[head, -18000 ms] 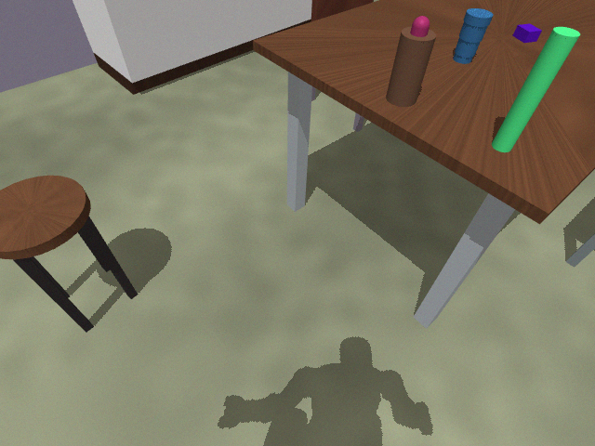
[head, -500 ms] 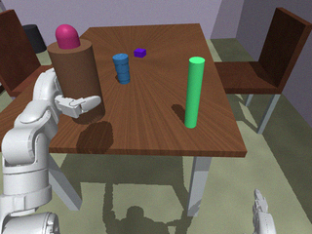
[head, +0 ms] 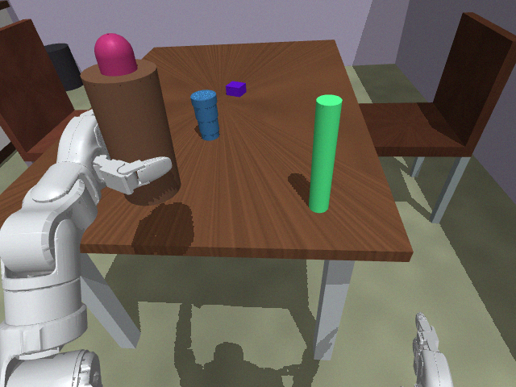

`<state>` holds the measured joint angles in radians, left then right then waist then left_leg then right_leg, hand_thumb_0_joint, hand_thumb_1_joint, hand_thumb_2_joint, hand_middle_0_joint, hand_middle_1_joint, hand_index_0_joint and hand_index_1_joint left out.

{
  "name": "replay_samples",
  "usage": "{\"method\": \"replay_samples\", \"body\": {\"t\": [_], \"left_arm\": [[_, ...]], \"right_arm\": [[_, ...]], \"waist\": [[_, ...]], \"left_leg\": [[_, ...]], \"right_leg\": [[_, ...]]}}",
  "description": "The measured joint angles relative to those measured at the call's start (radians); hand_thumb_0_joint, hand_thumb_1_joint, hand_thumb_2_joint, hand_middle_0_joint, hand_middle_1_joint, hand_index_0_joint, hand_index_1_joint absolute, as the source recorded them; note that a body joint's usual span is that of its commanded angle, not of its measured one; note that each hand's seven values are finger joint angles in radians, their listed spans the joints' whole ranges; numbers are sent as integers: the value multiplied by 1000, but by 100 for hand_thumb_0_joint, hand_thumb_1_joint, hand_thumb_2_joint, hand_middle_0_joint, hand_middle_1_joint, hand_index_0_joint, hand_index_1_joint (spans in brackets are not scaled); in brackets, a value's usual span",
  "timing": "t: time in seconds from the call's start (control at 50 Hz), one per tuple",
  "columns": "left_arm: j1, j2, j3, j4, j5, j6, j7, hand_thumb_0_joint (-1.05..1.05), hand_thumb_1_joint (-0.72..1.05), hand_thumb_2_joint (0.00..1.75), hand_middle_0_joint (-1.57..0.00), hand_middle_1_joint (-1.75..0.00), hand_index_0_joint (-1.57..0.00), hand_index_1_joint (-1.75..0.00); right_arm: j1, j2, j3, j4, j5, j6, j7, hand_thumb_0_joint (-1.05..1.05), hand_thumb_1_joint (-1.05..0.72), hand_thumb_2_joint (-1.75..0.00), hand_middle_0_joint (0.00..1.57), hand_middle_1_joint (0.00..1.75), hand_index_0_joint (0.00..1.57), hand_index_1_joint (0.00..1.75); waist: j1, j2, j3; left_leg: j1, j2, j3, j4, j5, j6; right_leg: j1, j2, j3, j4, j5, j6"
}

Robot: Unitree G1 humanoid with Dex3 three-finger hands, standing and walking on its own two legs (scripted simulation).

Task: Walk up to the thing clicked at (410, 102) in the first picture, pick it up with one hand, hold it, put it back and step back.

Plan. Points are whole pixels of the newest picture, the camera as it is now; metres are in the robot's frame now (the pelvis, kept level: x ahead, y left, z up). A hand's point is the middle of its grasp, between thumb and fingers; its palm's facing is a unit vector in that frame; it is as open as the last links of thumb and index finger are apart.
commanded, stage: hold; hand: left
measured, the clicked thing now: (134, 123) +0.33 +0.16 +0.30
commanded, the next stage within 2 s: crouch in 1.92 s
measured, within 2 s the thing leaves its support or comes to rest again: neither
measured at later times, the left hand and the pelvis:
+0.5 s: hand (133, 155) +0.32 +0.16 +0.27, palm faces +0.08 -0.99 -0.07, open 10.9 cm; pelvis +0.00 +0.00 +0.00, yaw +0 degrees
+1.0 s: hand (134, 156) +0.32 +0.17 +0.26, palm faces +0.11 -0.99 -0.05, open 10.9 cm; pelvis +0.00 +0.00 +0.00, yaw +0 degrees
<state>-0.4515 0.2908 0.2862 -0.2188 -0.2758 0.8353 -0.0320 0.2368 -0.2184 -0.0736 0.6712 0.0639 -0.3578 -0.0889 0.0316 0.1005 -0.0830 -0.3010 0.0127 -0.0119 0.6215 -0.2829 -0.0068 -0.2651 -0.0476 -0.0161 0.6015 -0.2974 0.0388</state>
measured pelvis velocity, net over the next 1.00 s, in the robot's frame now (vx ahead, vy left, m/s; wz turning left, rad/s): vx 0.00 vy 0.00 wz -0.01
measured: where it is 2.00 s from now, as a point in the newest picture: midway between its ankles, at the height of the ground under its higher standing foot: outside the picture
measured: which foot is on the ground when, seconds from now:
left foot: down 0.00-1.00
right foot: down 0.00-1.00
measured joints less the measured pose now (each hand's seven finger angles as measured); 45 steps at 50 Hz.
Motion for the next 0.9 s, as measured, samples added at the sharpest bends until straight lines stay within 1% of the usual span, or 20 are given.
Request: {"method": "replay_samples", "body": {"t": [0.14,0.22,0.34,0.48,0.56,0.74,0.84,0.9], "left_arm": [[35,5,11,-17,2,-7,10,-1,-49,111,-68,-102,-66,-100],[50,11,16,-37,10,-13,14,-1,-49,111,-68,-102,-66,-100],[58,20,13,-50,17,-21,0,-1,-49,111,-68,-102,-66,-100],[53,27,3,-62,0,-4,-19,-1,-49,111,-67,-102,-66,-100],[23,23,3,-42,-11,5,-14,-1,-49,111,-68,-103,-66,-100],[-23,13,9,10,0,9,9,-1,-49,111,-68,-102,-66,-100],[-13,10,17,13,5,0,12,-1,-49,111,-68,-102,-66,-100],[16,13,21,-16,10,-1,12,-1,-49,111,-68,-102,-66,-100]], "right_arm": [[0,-5,-9,-3,0,10,0,-1,50,-7,5,5,5,5],[3,-9,-8,2,-1,6,-9,-1,50,-7,5,5,5,5],[-6,-9,-5,22,-8,-4,-19,-1,50,-7,5,5,5,5],[-22,-2,1,36,-10,-19,-25,-1,50,-7,5,5,5,5],[-21,1,3,36,-10,-25,-27,-1,50,-7,5,5,5,5],[-7,-5,-3,18,-1,-17,-19,-1,51,-7,5,5,5,5],[-1,-10,-8,12,2,-7,-10,-1,51,-7,5,5,5,5],[0,-12,-12,10,2,0,-7,-1,51,-7,5,5,5,5]], "waist": [[-6,-2,3],[-5,-5,6],[1,-5,6],[3,3,4],[4,2,1],[-6,-5,-2],[-8,-5,-1],[-9,-3,2]], "left_leg": [[-3,3,1,1,-1,-2],[-6,2,-1,6,-4,-2],[-9,3,-3,13,-7,-3],[-8,1,-4,14,-9,-2],[-9,0,-4,13,-8,-2],[-7,0,3,8,-6,-2],[-10,3,5,9,-6,-3],[-12,5,7,11,-8,-3]], "right_leg": [[-5,2,1,3,-1,-2],[-7,2,0,9,-5,-2],[-8,3,-3,12,-8,-3],[-6,2,-4,14,-9,-2],[-9,0,-4,16,-10,-2],[-13,0,4,17,-9,-2],[-16,3,6,16,-7,-3],[-18,5,8,16,-7,-3]]}}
